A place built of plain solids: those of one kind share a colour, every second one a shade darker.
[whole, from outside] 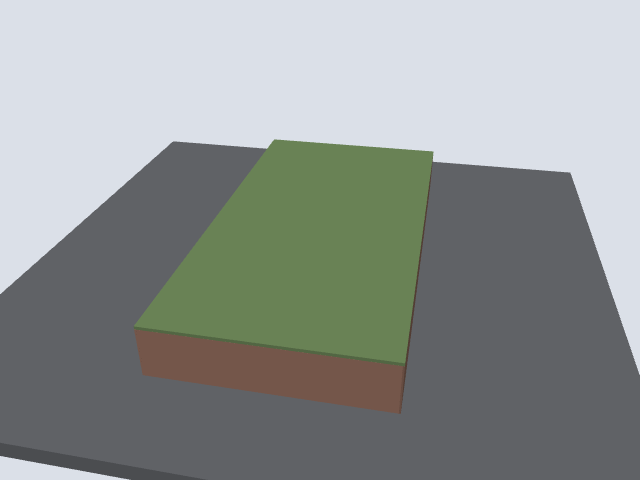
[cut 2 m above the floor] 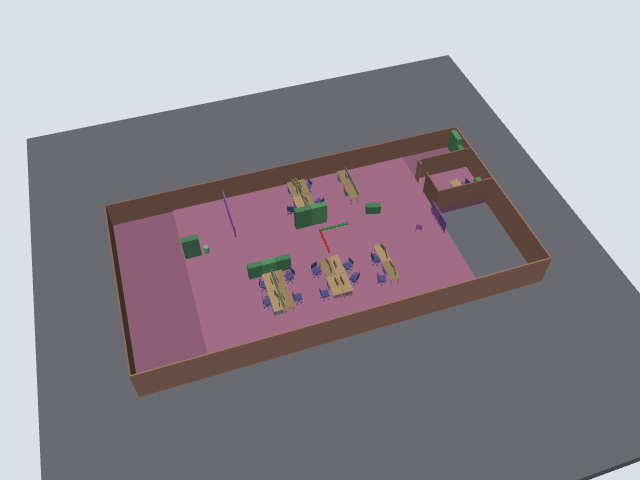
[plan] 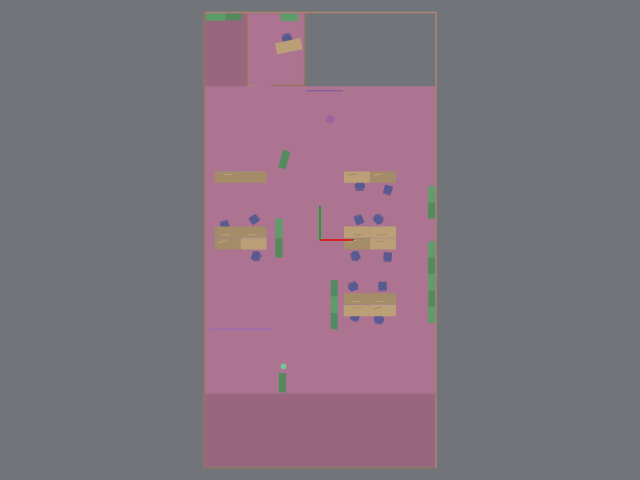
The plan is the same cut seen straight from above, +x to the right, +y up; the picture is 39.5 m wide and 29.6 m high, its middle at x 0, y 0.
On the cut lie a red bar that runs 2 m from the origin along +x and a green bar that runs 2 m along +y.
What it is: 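One storey of an office; an open floor with rows of desks, a band of small rooms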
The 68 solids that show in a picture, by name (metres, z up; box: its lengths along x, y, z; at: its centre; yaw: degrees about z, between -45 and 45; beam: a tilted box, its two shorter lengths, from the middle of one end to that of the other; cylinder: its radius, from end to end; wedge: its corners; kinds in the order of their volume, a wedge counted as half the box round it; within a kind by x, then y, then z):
{
 "floor_1": {"box": [2.54, 4.5, 0.67], "at": [-5.83, 11.73, 0.28]},
 "floor_2": {"box": [3.46, 4.5, 0.67], "at": [-2.73, 11.73, 0.28]},
 "floor_3": {"box": [0.1, 4.5, 0.67], "at": [-0.95, 11.73, 0.28]},
 "floor_4": {"box": [14.2, 4.5, 0.55], "at": [0.0, -11.73, 0.23]},
 "floor_5": {"box": [14.2, 18.95, 0.67], "at": [0.0, 0.0, 0.28]},
 "roof_1": {"box": [14.4, 28.15, 0.2], "at": [0.0, 0.0, 3.32]},
 "wall_1": {"box": [0.1, 28.15, 3.27], "at": [-7.15, 0.0, 1.58]},
 "wall_2": {"box": [0.1, 4.5, 2.6], "at": [-4.51, 11.73, 1.92]},
 "wall_3": {"box": [0.44, 0.1, 2.6], "at": [-4.24, 9.53, 1.92]},
 "wall_4": {"box": [2.03, 0.1, 2.6], "at": [-2.01, 9.53, 1.92]},
 "wall_5": {"box": [0.1, 4.5, 2.6], "at": [-0.95, 11.73, 1.92]},
 "wall_6": {"box": [14.2, 0.1, 3.27], "at": [0.0, -14.03, 1.58]},
 "wall_7": {"box": [14.2, 0.1, 3.27], "at": [0.0, 14.03, 1.58]},
 "wall_8": {"box": [0.1, 28.15, 3.27], "at": [7.15, 0.0, 1.58]},
 "wall_9": {"box": [0.1, 4.5, 3.27], "at": [7.15, 11.73, 1.58]},
 "cabinet_1": {"box": [1.2, 0.45, 1.81], "at": [-6.44, 13.74, 1.52]},
 "cabinet_2": {"box": [1.0, 0.42, 1.22], "at": [-5.33, 13.75, 1.23]},
 "cabinet_3": {"box": [0.45, 1.2, 1.81], "at": [-2.53, -0.49, 1.52]},
 "cabinet_4": {"box": [0.45, 1.2, 1.81], "at": [-2.53, 0.72, 1.52]},
 "cabinet_5": {"box": [0.45, 1.2, 1.81], "at": [-2.31, -8.8, 1.52]},
 "cabinet_6": {"box": [0.47, 1.1, 0.75], "at": [-2.2, 4.96, 0.99], "yaw": -15.4},
 "cabinet_7": {"box": [1.1, 0.47, 0.75], "at": [-1.89, 13.73, 0.99]},
 "cabinet_8": {"box": [0.42, 1.0, 1.22], "at": [0.88, -5.01, 1.23]},
 "cabinet_9": {"box": [0.42, 1.0, 1.22], "at": [0.88, -4.0, 1.23]},
 "cabinet_10": {"box": [0.42, 1.0, 1.22], "at": [0.88, -2.99, 1.23]},
 "cabinet_11": {"box": [0.42, 1.0, 1.22], "at": [6.88, -4.63, 1.23]},
 "cabinet_12": {"box": [0.42, 1.0, 1.22], "at": [6.88, -3.62, 1.23]},
 "cabinet_13": {"box": [0.42, 1.0, 1.22], "at": [6.88, -2.61, 1.23]},
 "cabinet_14": {"box": [0.42, 1.0, 1.22], "at": [6.88, -1.6, 1.23]},
 "cabinet_15": {"box": [0.42, 1.0, 1.22], "at": [6.88, -0.59, 1.23]},
 "cabinet_16": {"box": [0.42, 1.0, 1.22], "at": [6.88, 1.81, 1.23]},
 "cabinet_17": {"box": [0.42, 1.0, 1.22], "at": [6.88, 2.82, 1.23]},
 "desk_1": {"box": [1.6, 0.7, 0.032], "at": [-5.7, -0.24, 1.35]},
 "desk_2": {"box": [1.6, 0.7, 0.032], "at": [-5.7, 0.48, 1.35]},
 "desk_3": {"box": [1.6, 0.7, 0.032], "at": [-5.7, 3.88, 1.35]},
 "desk_4": {"box": [1.6, 0.7, 0.032], "at": [-4.09, -0.24, 1.35]},
 "desk_5": {"box": [1.6, 0.7, 0.032], "at": [-4.09, 0.48, 1.35]},
 "desk_6": {"box": [1.6, 0.7, 0.032], "at": [-4.09, 3.88, 1.35]},
 "desk_7": {"box": [1.6, 0.7, 0.032], "at": [-1.93, 11.95, 1.35], "yaw": 11.9},
 "desk_8": {"box": [1.6, 0.7, 0.032], "at": [2.27, -4.35, 1.35]},
 "desk_9": {"box": [1.6, 0.7, 0.032], "at": [2.27, -3.63, 1.35]},
 "desk_10": {"box": [1.6, 0.7, 0.032], "at": [2.27, -0.24, 1.35]},
 "desk_11": {"box": [1.6, 0.7, 0.032], "at": [2.27, 0.48, 1.35]},
 "desk_12": {"box": [1.6, 0.7, 0.032], "at": [2.27, 3.88, 1.35]},
 "desk_13": {"box": [1.6, 0.7, 0.032], "at": [3.88, -4.35, 1.35]},
 "desk_14": {"box": [1.6, 0.7, 0.032], "at": [3.88, -3.63, 1.35]},
 "desk_15": {"box": [1.6, 0.7, 0.032], "at": [3.88, -0.24, 1.35]},
 "desk_16": {"box": [1.6, 0.7, 0.032], "at": [3.88, 0.48, 1.35]},
 "desk_17": {"box": [1.6, 0.7, 0.032], "at": [3.88, 3.88, 1.35]},
 "officechair_1": {"box": [0.51, 0.52, 0.08], "at": [-5.85, 0.87, 1.14], "yaw": 22.7},
 "officechair_2": {"box": [0.52, 0.51, 0.08], "at": [-4.06, 1.27, 1.12], "yaw": 34.1},
 "officechair_3": {"box": [0.49, 0.5, 0.08], "at": [-3.97, -0.99, 1.11], "yaw": -24.2},
 "officechair_4": {"box": [0.5, 0.49, 0.08], "at": [-2.03, 12.41, 1.12], "yaw": 11.5},
 "officechair_5": {"box": [0.5, 0.49, 0.08], "at": [2.05, -2.9, 1.16], "yaw": 18.6},
 "officechair_6": {"box": [0.49, 0.5, 0.08], "at": [2.2, -0.98, 1.16], "yaw": 19.6},
 "officechair_7": {"box": [0.51, 0.52, 0.08], "at": [2.41, 1.23, 1.15], "yaw": 19.4},
 "officechair_8": {"box": [0.5, 0.49, 0.08], "at": [2.45, 3.34, 1.09], "yaw": -0.4},
 "officechair_9": {"box": [0.49, 0.5, 0.08], "at": [3.58, 1.27, 1.18], "yaw": 44.9},
 "officechair_10": {"box": [0.5, 0.49, 0.08], "at": [3.63, -4.87, 1.15], "yaw": -8.4},
 "officechair_11": {"box": [0.51, 0.52, 0.08], "at": [3.86, -2.83, 1.09], "yaw": -1.3},
 "officechair_12": {"box": [0.51, 0.52, 0.08], "at": [4.17, -1.02, 1.13], "yaw": -3.7},
 "officechair_13": {"box": [0.51, 0.52, 0.08], "at": [4.19, 3.11, 1.08], "yaw": -16.4},
 "guard_1": {"box": [3.82, 0.1, 0.05], "at": [-4.9, -5.5, 1.69]},
 "guard_2": {"box": [1.05, 0.03, 0.92], "at": [-0.29, 9.2, 1.2]},
 "guard_3": {"box": [2.28, 0.1, 0.05], "at": [0.26, 9.2, 1.69]},
 "guard_4": {"box": [1.05, 0.03, 0.92], "at": [0.81, 9.2, 1.2]},
 "bin_1": {"cylinder": 0.18, "from": [-2.25, -7.8, 0.62], "to": [-2.25, -7.8, 1.22]},
 "visitorchair_1": {"box": [0.49, 0.46, 0.04], "at": [0.65, 7.44, 1.09], "yaw": -26.8}
}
